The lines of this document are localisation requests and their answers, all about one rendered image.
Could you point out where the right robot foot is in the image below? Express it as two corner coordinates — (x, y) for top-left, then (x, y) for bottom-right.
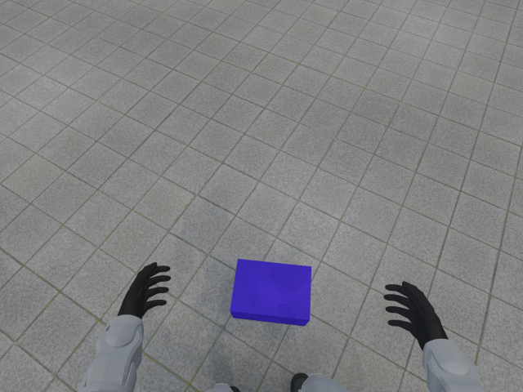
(291, 373), (308, 392)

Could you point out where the right robot hand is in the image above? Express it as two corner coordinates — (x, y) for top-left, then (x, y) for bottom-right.
(384, 281), (448, 351)

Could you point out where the carton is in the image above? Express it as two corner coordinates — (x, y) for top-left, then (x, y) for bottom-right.
(230, 259), (311, 326)

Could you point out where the right robot shin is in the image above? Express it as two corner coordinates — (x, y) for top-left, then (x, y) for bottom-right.
(302, 373), (324, 385)

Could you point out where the left robot hand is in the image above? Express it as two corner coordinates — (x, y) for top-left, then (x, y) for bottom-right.
(118, 262), (171, 319)

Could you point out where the right robot forearm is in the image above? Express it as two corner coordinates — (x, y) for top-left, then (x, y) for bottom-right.
(422, 339), (486, 392)

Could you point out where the left robot forearm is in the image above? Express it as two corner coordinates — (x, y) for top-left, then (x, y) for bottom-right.
(78, 314), (144, 392)

